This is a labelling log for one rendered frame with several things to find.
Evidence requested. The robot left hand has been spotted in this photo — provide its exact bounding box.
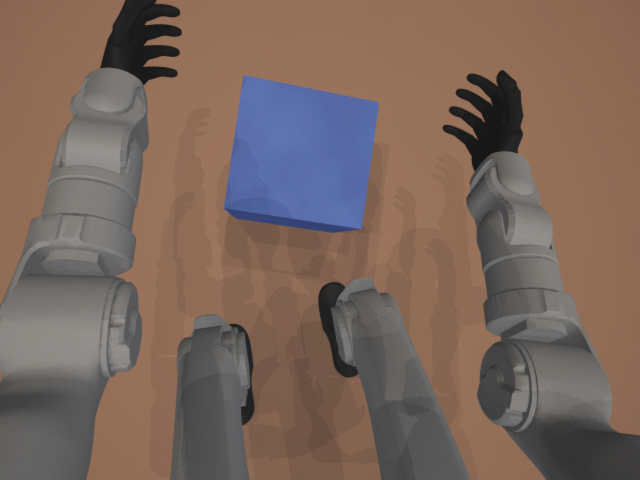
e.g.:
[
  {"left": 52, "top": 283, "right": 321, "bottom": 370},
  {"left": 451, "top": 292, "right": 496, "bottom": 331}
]
[{"left": 100, "top": 0, "right": 182, "bottom": 86}]

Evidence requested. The carton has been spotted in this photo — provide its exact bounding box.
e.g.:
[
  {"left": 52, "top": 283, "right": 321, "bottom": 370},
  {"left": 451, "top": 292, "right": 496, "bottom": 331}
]
[{"left": 224, "top": 75, "right": 379, "bottom": 233}]

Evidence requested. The robot right shin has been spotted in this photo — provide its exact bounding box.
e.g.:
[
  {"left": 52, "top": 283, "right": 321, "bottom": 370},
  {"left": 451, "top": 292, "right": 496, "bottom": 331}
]
[{"left": 335, "top": 277, "right": 404, "bottom": 365}]

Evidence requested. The robot right forearm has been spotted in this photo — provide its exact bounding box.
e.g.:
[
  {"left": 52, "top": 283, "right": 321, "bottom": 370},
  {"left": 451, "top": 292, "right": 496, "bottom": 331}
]
[{"left": 466, "top": 151, "right": 612, "bottom": 416}]

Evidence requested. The robot right hand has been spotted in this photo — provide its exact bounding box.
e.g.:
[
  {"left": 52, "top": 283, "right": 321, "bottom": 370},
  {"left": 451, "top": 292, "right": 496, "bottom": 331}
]
[{"left": 442, "top": 70, "right": 523, "bottom": 171}]

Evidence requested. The left robot upper arm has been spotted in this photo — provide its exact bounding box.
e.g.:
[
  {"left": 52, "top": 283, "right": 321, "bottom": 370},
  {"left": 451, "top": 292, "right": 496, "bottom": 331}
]
[{"left": 0, "top": 274, "right": 142, "bottom": 480}]

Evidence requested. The robot right foot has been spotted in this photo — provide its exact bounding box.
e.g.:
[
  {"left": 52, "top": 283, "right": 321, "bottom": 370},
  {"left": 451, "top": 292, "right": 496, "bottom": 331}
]
[{"left": 318, "top": 282, "right": 358, "bottom": 377}]

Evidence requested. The robot left forearm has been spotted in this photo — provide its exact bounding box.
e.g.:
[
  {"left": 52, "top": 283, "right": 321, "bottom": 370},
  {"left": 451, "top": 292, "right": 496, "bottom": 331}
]
[{"left": 0, "top": 68, "right": 149, "bottom": 374}]

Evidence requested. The right robot upper arm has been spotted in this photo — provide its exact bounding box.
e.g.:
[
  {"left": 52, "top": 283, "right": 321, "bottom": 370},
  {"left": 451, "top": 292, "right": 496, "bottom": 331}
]
[{"left": 477, "top": 338, "right": 640, "bottom": 480}]

